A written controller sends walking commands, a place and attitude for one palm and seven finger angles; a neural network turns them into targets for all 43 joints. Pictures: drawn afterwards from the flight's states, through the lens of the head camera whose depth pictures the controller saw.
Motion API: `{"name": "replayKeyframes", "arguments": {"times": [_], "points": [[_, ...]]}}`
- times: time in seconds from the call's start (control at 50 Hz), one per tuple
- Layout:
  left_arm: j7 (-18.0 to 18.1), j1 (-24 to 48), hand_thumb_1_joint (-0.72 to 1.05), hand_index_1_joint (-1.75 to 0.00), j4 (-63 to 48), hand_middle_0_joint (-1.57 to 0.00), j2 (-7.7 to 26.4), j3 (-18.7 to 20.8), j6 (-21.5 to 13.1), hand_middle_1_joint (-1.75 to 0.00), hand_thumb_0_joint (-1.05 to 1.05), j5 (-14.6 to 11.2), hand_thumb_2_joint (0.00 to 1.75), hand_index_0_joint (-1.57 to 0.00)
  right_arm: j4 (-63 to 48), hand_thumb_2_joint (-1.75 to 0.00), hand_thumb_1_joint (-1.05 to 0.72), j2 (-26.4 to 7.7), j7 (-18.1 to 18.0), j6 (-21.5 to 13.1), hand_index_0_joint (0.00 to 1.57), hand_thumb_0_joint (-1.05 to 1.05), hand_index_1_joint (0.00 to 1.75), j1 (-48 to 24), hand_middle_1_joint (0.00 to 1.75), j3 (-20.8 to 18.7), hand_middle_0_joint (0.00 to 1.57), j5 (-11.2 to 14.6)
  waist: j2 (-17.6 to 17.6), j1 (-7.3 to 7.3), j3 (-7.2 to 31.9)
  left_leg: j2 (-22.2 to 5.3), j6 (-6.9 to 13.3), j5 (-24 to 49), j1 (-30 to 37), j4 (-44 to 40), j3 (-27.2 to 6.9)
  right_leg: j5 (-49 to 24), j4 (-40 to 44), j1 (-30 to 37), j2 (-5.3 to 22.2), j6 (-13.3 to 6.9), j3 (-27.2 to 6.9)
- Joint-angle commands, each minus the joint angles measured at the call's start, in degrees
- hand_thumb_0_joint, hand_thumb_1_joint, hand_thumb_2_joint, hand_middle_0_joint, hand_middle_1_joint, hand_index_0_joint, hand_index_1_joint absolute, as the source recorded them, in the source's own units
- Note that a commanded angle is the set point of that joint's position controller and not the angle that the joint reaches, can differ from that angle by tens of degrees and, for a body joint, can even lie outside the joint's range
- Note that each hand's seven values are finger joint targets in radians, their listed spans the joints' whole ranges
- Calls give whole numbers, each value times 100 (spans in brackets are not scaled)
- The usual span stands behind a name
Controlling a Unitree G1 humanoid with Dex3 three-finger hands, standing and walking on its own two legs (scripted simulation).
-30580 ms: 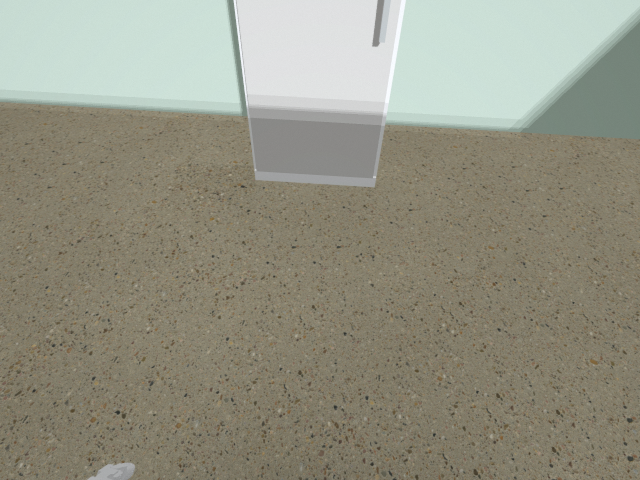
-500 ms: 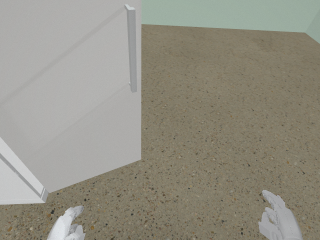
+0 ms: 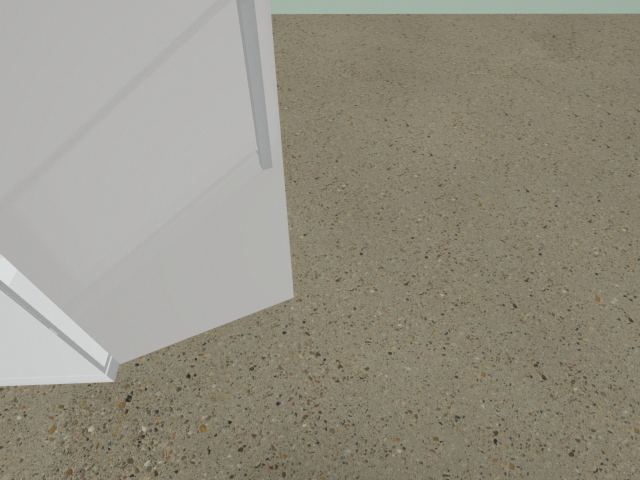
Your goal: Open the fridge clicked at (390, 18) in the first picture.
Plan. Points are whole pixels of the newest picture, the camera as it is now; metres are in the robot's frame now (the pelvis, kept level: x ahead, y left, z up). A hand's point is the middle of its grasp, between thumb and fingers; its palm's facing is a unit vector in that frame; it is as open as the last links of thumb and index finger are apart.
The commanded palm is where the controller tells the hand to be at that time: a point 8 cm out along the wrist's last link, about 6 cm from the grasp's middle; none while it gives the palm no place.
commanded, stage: let the arm hang, fingers relaxed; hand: right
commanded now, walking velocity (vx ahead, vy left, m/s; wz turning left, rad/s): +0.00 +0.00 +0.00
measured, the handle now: (253, 90) +0.69 +0.16 +0.11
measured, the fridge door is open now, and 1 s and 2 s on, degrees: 68 68 68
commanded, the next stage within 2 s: look to check the result in 0.44 s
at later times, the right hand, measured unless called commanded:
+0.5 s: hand out of the picture +0.02 -0.18 -0.18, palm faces -0.01 +0.98 -0.20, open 7.3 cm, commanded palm none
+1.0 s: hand out of the picture +0.01 -0.16 -0.18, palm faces +0.00 +0.98 -0.18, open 7.3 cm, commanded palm none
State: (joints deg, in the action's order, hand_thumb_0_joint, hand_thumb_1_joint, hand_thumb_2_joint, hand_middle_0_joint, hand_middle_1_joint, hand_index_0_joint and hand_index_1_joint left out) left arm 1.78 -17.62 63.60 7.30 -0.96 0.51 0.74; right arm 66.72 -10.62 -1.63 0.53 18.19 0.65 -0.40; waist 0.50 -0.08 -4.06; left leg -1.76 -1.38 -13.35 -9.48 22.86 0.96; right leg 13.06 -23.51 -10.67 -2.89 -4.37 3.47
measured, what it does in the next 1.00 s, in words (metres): stands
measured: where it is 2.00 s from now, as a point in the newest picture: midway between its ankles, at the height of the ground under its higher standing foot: outside the picture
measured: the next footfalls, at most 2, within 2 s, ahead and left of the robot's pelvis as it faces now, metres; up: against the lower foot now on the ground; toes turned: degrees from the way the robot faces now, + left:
none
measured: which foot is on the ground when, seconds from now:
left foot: down 0.00-1.00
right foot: down 0.00-1.00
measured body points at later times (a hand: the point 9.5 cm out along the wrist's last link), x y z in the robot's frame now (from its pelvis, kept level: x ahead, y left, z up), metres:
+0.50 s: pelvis +0.01 +0.00 +0.00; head +0.02 +0.00 +0.45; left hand +0.00 +0.22 -0.16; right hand +0.02 -0.23 -0.16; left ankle -0.01 +0.14 -0.74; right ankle +0.00 -0.07 -0.74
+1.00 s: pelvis +0.01 +0.01 +0.00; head +0.04 +0.01 +0.45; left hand +0.00 +0.22 -0.16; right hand +0.01 -0.21 -0.16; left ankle -0.01 +0.14 -0.74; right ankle +0.00 -0.07 -0.74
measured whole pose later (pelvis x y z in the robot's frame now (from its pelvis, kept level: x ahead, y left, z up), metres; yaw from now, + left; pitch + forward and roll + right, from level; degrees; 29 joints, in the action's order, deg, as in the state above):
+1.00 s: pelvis +0.01 +0.01 +0.00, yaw +1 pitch -1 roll +0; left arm 2.2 -15.6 65.1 7.7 -0.5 -0.4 0.9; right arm 66.4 -7.8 -2.1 -0.5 14.9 0.4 -0.3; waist 0.2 -0.6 -3.5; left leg -1.6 -1.0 -14.6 -7.3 22.8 0.3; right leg 13.5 -21.4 -7.4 -2.8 -3.7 4.0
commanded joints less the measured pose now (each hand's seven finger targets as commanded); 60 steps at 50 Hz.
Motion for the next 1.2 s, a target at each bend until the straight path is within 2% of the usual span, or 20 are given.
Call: {"name": "replayKeyframes", "arguments": {"times": [0.0,0.12,0.14,0.2,0.24,0.3,0.4,0.48,0.54,0.7,0.74,0.8,0.82,0.94,1.0,1.06,1.18], "points": [[56,-381,90,-30,-141,-20,668,168,-123,-30,0,-3,90,-20,-150,-90,-90,-399,-30,-120,20,0,30,268,30,-104,20,-15,-74,-10,122,-310,358,505,-46,-216,-327,-611,646,10,848,19,-864],[54,-368,90,-30,-35,-20,589,154,-150,-30,0,9,90,-20,-170,-90,-90,-348,-58,-128,20,0,30,165,30,-136,20,-19,-176,-21,-65,-338,327,603,-66,-175,-349,-873,675,4,828,46,-807],[52,-353,90,-30,-24,-20,589,160,-155,-30,0,16,90,-20,-182,-90,-90,-325,-61,-129,20,0,30,165,30,-138,20,-16,-64,-14,-91,-351,323,608,-93,-174,-351,-890,688,25,822,51,-791],[45,-340,90,-30,-22,-20,578,160,-156,-30,0,12,90,-20,-212,-90,-90,-361,-64,-137,20,0,30,122,30,-154,20,-21,-68,-4,-79,-341,323,600,-41,-208,-362,-841,678,-2,810,63,-773],[47,-328,90,-30,-18,-20,580,155,-155,-30,0,25,90,-20,-201,-90,-90,-341,-58,-132,20,0,30,63,30,-157,20,-12,63,-23,-161,-341,326,547,-41,-219,-382,-772,744,-45,814,77,-782],[48,-293,90,-30,-34,-20,609,158,-169,-30,0,17,90,-20,-222,-90,-90,-384,-53,-143,20,0,30,72,30,-168,20,-13,66,-3,-15,-356,327,714,46,-223,-383,-989,670,53,809,70,-758],[43,-270,90,-30,-56,-20,655,167,-156,-30,0,13,90,-20,-243,-90,-90,-411,-54,-154,20,0,30,25,30,-163,20,-9,-63,-25,-20,-366,327,733,22,-264,-399,-1013,652,135,814,83,-730],[50,-245,90,-30,-22,-20,664,160,-166,-30,0,17,90,-20,-228,-90,-90,-393,-55,-156,20,0,30,-1,30,-160,20,0,-3,-45,88,-376,320,860,47,-229,-412,-1254,622,285,824,90,-718],[54,-260,90,-30,-1,-20,644,149,-156,-30,0,16,90,-20,-217,-90,-90,-379,-54,-142,20,0,30,-30,30,-159,20,0,8,-53,-32,-364,316,729,18,-244,-408,-1151,662,212,826,101,-734],[53,-234,90,-30,12,-20,619,155,-137,-30,0,1,90,-20,-169,-90,-90,-344,-60,-155,20,0,30,66,30,-143,20,-8,-110,-47,-41,-375,323,738,-17,-326,-412,-1048,622,265,818,87,-697],[55,-246,90,-30,33,-20,604,149,-137,-30,0,13,90,-20,-155,-90,-90,-323,-55,-146,20,0,30,31,30,-141,20,0,-19,-64,-54,-367,323,661,-31,-311,-427,-941,674,262,817,100,-701],[66,-269,90,-30,25,-20,615,152,-156,-30,0,-1,90,-20,-158,-90,-90,-340,-62,-160,20,0,30,68,30,-154,20,-4,-66,-54,105,-373,322,879,79,-279,-415,-1263,580,346,820,88,-682],[67,-253,90,-30,33,-20,599,147,-153,-30,0,6,90,-20,-155,-90,-90,-326,-61,-154,20,0,30,40,30,-150,20,0,-52,-61,11,-378,322,833,35,-270,-413,-1213,612,305,824,102,-676],[70,-259,90,-30,60,-20,567,147,-150,-30,0,8,90,-20,-137,-90,-90,-290,-63,-156,20,0,30,56,30,-158,20,1,1,-57,16,-383,328,793,46,-306,-418,-1145,615,307,818,106,-672],[74,-267,90,-30,47,-20,576,151,-150,-30,0,-1,90,-20,-134,-90,-90,-297,-69,-177,20,0,30,103,30,-156,20,-4,-150,-47,62,-390,342,1026,82,-317,-435,-1295,540,346,820,101,-641],[73,-261,90,-30,74,-20,564,143,-141,-30,0,12,90,-20,-139,-90,-90,-284,-68,-167,20,0,30,36,30,-152,20,3,-11,-64,-80,-382,341,905,39,-331,-449,-1187,601,286,815,124,-638],[74,-258,90,-30,78,-20,562,149,-155,-30,0,10,90,-20,-154,-90,-90,-300,-68,-175,20,0,30,22,30,-168,20,5,-40,-59,84,-392,339,1018,132,-305,-430,-1309,577,373,823,127,-631]]}}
